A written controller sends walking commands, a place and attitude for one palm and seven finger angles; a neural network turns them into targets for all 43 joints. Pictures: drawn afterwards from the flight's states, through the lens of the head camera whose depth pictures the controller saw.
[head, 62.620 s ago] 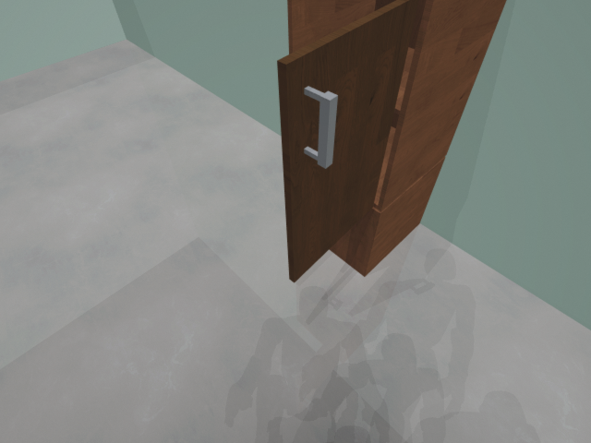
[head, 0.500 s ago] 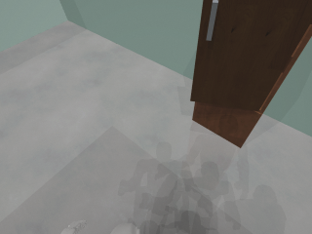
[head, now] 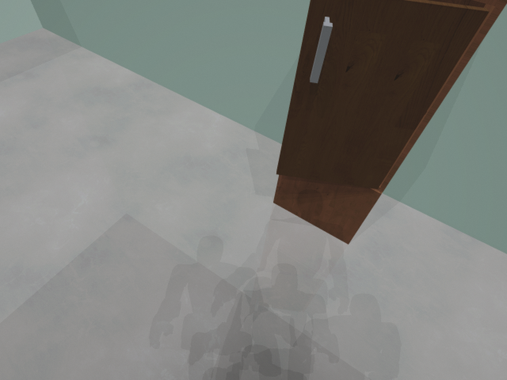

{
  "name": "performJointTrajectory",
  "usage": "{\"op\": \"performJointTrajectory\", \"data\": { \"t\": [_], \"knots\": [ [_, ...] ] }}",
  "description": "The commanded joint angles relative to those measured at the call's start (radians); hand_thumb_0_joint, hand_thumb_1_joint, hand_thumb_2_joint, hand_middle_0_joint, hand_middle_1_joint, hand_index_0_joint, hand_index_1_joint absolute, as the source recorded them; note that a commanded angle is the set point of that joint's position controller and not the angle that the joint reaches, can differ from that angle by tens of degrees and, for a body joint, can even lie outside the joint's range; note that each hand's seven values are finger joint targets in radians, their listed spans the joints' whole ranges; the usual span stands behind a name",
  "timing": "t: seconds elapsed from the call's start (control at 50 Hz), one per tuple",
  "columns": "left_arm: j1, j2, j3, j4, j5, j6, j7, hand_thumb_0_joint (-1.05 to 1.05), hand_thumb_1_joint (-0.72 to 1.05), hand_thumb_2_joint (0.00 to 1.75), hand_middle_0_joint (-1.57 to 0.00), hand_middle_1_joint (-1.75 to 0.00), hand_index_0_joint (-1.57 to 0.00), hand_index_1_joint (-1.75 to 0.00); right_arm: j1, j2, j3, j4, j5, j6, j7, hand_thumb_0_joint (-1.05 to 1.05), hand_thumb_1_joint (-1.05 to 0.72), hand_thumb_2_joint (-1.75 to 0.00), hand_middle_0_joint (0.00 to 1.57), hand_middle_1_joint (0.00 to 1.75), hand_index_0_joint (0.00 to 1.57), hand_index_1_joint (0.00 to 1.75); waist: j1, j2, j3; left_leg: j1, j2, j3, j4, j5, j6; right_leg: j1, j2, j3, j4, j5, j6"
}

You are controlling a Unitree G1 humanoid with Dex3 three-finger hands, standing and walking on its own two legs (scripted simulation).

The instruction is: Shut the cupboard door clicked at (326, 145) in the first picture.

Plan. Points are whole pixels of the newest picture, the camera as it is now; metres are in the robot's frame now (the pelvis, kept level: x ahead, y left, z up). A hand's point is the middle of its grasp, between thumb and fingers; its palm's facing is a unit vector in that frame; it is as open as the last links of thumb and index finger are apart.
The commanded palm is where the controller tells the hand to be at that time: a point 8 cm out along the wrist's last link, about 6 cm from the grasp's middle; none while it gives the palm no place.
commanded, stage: take the last steps up to it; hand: left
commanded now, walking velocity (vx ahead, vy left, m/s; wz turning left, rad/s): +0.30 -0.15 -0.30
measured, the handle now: (320, 50) +0.79 -0.09 +0.13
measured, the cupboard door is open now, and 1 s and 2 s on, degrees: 25 25 25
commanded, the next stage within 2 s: come to a stop and stand still in 0.90 s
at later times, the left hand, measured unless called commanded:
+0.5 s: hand out of the picture +0.15 +0.08 -0.17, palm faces -0.10 -0.98 -0.19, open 7.4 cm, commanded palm none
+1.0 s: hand (246, 273) +0.35 +0.03 -0.17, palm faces -0.11 -0.98 -0.18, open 7.4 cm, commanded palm none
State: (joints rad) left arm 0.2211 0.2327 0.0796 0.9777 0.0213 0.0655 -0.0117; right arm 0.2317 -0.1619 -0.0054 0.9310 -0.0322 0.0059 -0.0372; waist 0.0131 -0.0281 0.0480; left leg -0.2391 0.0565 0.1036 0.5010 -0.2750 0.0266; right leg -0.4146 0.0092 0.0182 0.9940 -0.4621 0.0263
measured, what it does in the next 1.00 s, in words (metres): walks ahead: right foot, then left foot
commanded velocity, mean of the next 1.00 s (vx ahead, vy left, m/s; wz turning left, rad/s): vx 0.25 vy -0.13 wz -0.08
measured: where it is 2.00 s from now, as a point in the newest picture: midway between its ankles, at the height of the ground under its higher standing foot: (283, 378)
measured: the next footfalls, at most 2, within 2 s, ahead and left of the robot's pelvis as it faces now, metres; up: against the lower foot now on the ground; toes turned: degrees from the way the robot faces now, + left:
right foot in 0.28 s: +0.06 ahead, -0.17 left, +0.00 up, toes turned -10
left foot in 0.70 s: +0.31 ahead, -0.04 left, +0.00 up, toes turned +2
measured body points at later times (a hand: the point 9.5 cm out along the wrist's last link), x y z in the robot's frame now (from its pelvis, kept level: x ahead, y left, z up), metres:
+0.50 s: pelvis +0.09 -0.10 +0.00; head +0.10 -0.10 +0.45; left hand +0.15 +0.13 -0.15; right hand +0.06 -0.36 -0.15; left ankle +0.12 +0.02 -0.67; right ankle +0.02 -0.16 -0.74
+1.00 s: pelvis +0.27 -0.15 +0.00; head +0.30 -0.14 +0.45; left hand +0.36 +0.08 -0.15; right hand +0.23 -0.38 -0.14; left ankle +0.27 -0.04 -0.74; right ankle +0.31 -0.33 -0.68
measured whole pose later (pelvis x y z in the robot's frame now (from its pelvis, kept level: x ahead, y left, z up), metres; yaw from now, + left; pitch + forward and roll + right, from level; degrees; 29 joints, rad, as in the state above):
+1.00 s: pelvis +0.27 -0.15 +0.00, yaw -8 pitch +0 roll -1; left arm 0.20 0.20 0.07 1.03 0.03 0.01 -0.02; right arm 0.33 -0.15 -0.04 1.05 -0.03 -0.03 -0.02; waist -0.01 -0.02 0.06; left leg -0.16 0.07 0.15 0.41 -0.24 0.01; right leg -0.54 -0.10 0.00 0.91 -0.22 0.01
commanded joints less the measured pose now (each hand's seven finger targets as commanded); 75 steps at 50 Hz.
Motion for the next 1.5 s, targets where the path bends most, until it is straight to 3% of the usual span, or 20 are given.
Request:
{"op": "performJointTrajectory", "data": {
  "t": [0.0,0.14,0.22,0.24,0.26,0.28,0.38,0.56,0.64,0.66,0.7,0.72,0.78,0.9,1.0,1.06,1.12,1.2,1.26,1.48],
  "knots": [
    [-0.067,0.033,0.002,-0.084,0.005,-0.025,-0.021,0.00,0.90,0.90,-0.20,-0.30,-0.20,-0.30,0.137,-0.224,-0.069,-0.005,-0.008,-0.022,-0.013,0.00,-0.90,-0.90,0.20,0.30,0.20,0.30,-0.074,0.169,-0.083,0.218,0.293,-0.226,-0.224,0.179,0.118,-0.132,-0.036,-0.032,-0.036,0.027,0.001],
    [-0.140,0.027,-0.001,-0.098,0.008,-0.036,-0.047,0.00,0.90,0.90,-0.20,-0.30,-0.20,-0.30,0.151,-0.258,-0.093,0.037,-0.014,-0.030,0.000,0.00,-0.90,-0.90,0.20,0.30,0.20,0.30,-0.085,0.195,-0.009,0.134,0.326,-0.178,-0.265,-0.053,0.098,-0.034,-0.047,-0.079,-0.287,0.047,-0.019],
    [0.034,0.063,0.016,-0.028,0.009,-0.046,-0.045,0.00,0.90,0.90,-0.20,-0.30,-0.20,-0.30,0.091,-0.247,-0.089,0.045,-0.007,-0.030,0.009,0.00,-0.90,-0.90,0.20,0.30,0.20,0.30,0.014,0.116,-0.033,-0.082,0.238,-0.056,-0.095,-0.105,0.029,0.326,0.005,-0.124,-0.539,0.202,-0.046],
    [0.125,0.124,0.030,0.001,0.013,-0.057,-0.035,0.00,0.90,0.90,-0.20,-0.30,-0.20,-0.30,0.069,-0.210,-0.080,0.031,0.002,-0.032,0.015,0.00,-0.90,-0.90,0.20,0.30,0.20,0.30,0.065,-0.037,-0.049,-0.239,0.160,0.036,0.068,-0.181,-0.012,0.490,-0.096,0.007,-0.647,0.066,-0.087],
    [0.221,0.224,0.047,0.033,0.016,-0.066,-0.015,0.00,0.90,0.90,-0.20,-0.30,-0.20,-0.30,-0.004,-0.124,-0.054,-0.017,0.013,-0.031,0.022,0.00,-0.90,-0.90,0.20,0.30,0.20,0.30,0.116,-0.335,-0.037,-0.468,0.005,0.127,0.364,-0.393,-0.060,0.574,-0.319,0.373,-0.800,-0.098,-0.198],
    [0.229,0.232,0.046,0.031,0.002,-0.062,0.000,0.00,0.90,0.90,-0.20,-0.30,-0.20,-0.30,-0.072,-0.162,-0.058,-0.040,0.007,-0.025,0.021,0.00,-0.90,-0.90,0.20,0.30,0.20,0.30,0.126,-0.244,0.006,-0.514,0.023,-0.010,0.542,-0.369,-0.041,0.467,-0.380,0.445,-0.861,-0.113,-0.257],
    [0.017,0.084,-0.002,-0.003,0.000,-0.096,0.012,0.00,0.90,0.90,-0.20,-0.30,-0.20,-0.30,0.038,-0.131,-0.065,0.035,-0.004,-0.018,0.034,0.00,-0.90,-0.90,0.20,0.30,0.20,0.30,-0.033,-0.060,0.044,-0.388,0.077,-0.045,0.599,-0.089,-0.059,0.277,-0.232,0.120,-0.822,0.183,-0.237],
    [0.143,0.061,-0.022,0.091,0.005,-0.121,0.022,0.00,0.90,0.90,-0.20,-0.30,-0.20,-0.30,-0.079,-0.093,-0.055,-0.009,0.001,-0.030,0.038,0.00,-0.90,-0.90,0.20,0.30,0.20,0.30,-0.016,-0.027,0.050,-0.399,0.052,0.001,0.306,-0.028,-0.049,0.439,-0.229,0.090,-0.756,0.641,-0.260],
    [0.113,0.078,-0.017,0.097,-0.005,-0.118,0.020,0.00,0.90,0.90,-0.20,-0.30,-0.20,-0.30,0.059,-0.106,-0.060,0.040,0.001,-0.045,0.019,0.00,-0.90,-0.90,0.20,0.30,0.20,0.30,-0.101,0.000,-0.016,-0.101,-0.036,0.080,0.115,0.053,-0.014,0.399,-0.168,0.013,-0.526,0.967,-0.215],
    [0.119,0.059,-0.019,0.098,-0.007,-0.116,0.019,0.00,0.90,0.90,-0.20,-0.30,-0.20,-0.30,0.181,-0.141,-0.069,0.081,-0.006,-0.051,0.013,0.00,-0.90,-0.90,0.20,0.30,0.20,0.30,-0.147,0.020,-0.079,0.124,-0.008,0.021,0.047,0.150,0.002,0.276,-0.131,-0.004,-0.338,0.893,-0.181],
    [0.158,0.017,-0.033,0.048,-0.023,-0.114,0.007,0.00,0.90,0.90,-0.20,-0.30,-0.20,-0.30,0.379,-0.301,-0.096,0.120,-0.020,-0.053,-0.007,0.00,-0.90,-0.90,0.20,0.30,0.20,0.30,-0.169,0.319,-0.237,0.485,0.460,-0.651,-0.154,0.347,0.225,-0.146,0.062,-0.044,0.230,-0.074,-0.095],
    [0.119,0.055,-0.022,0.041,-0.007,-0.108,0.010,0.00,0.90,0.90,-0.20,-0.30,-0.20,-0.30,0.312,-0.290,-0.090,0.106,-0.005,-0.043,-0.010,0.00,-0.90,-0.90,0.20,0.30,0.20,0.30,-0.144,0.153,-0.165,0.352,0.478,-0.620,-0.196,0.230,0.250,-0.166,0.004,0.048,0.330,-0.078,-0.108],
    [0.073,0.013,-0.011,0.041,0.014,-0.082,-0.007,0.00,0.90,0.90,-0.20,-0.30,-0.20,-0.30,0.119,-0.163,-0.061,0.053,-0.002,-0.056,-0.011,0.00,-0.90,-0.90,0.20,0.30,0.20,0.30,-0.057,0.133,0.057,0.007,0.362,-0.399,-0.303,0.020,0.145,-0.172,-0.090,0.046,0.302,0.113,-0.063],
    [0.083,-0.043,-0.015,0.045,0.007,-0.054,-0.013,0.00,0.90,0.90,-0.20,-0.30,-0.20,-0.30,0.118,-0.145,-0.063,0.068,0.001,-0.064,0.002,0.00,-0.90,-0.90,0.20,0.30,0.20,0.30,-0.018,0.129,-0.004,0.016,0.227,-0.082,-0.293,0.224,0.105,-0.091,-0.106,-0.040,-0.016,0.250,-0.016],
    [-0.022,-0.034,-0.026,0.011,0.003,-0.063,-0.010,0.00,0.90,0.90,-0.20,-0.30,-0.20,-0.30,0.134,-0.144,-0.067,0.085,0.000,-0.044,0.012,0.00,-0.90,-0.90,0.20,0.30,0.20,0.30,-0.036,0.179,0.049,0.004,0.214,-0.042,-0.249,0.263,0.102,-0.009,-0.082,-0.100,-0.285,0.302,-0.003],
    [0.064,-0.003,-0.027,0.041,0.000,-0.076,0.007,0.00,0.90,0.90,-0.20,-0.30,-0.20,-0.30,0.111,-0.132,-0.059,0.095,0.009,-0.028,0.008,0.00,-0.90,-0.90,0.20,0.30,0.20,0.30,0.014,0.151,-0.003,-0.011,0.151,0.017,-0.058,0.349,0.027,0.217,-0.049,-0.115,-0.511,0.438,-0.002],
    [0.142,0.178,-0.006,0.059,0.003,-0.102,0.032,0.00,0.90,0.90,-0.20,-0.30,-0.20,-0.30,0.232,-0.066,-0.055,0.103,0.039,-0.004,0.015,0.00,-0.90,-0.90,0.20,0.30,0.20,0.30,0.008,-0.197,-0.205,-0.074,-0.015,0.023,0.272,-0.348,-0.063,0.406,-0.417,0.197,-0.582,1.138,-0.171],
    [0.060,0.149,0.005,0.034,0.004,-0.082,0.061,0.00,0.90,0.90,-0.20,-0.30,-0.20,-0.30,0.150,-0.108,-0.066,0.093,0.036,0.030,0.003,0.00,-0.90,-0.90,0.20,0.30,0.20,0.30,0.026,-0.257,-0.186,-0.213,-0.029,-0.114,0.625,-0.363,-0.070,0.410,-0.421,0.209,-0.549,1.312,-0.244],
    [0.006,0.146,0.013,0.006,0.002,-0.068,0.071,0.00,0.90,0.90,-0.20,-0.30,-0.20,-0.30,0.083,-0.108,-0.072,0.065,0.030,0.052,0.018,0.00,-0.90,-0.90,0.20,0.30,0.20,0.30,0.017,-0.121,-0.181,-0.231,-0.039,-0.140,0.697,-0.258,-0.081,0.329,-0.399,0.139,-0.579,1.080,-0.219],
    [-0.065,0.160,0.019,-0.054,0.029,-0.045,0.051,0.00,0.90,0.90,-0.20,-0.30,-0.20,-0.30,0.079,-0.103,-0.071,0.024,0.020,0.041,0.043,0.00,-0.90,-0.90,0.20,0.30,0.20,0.30,-0.019,-0.205,-0.087,-0.012,-0.050,-0.062,0.215,-0.167,-0.058,0.051,-0.315,0.147,-0.743,0.135,-0.157]
  ]
}}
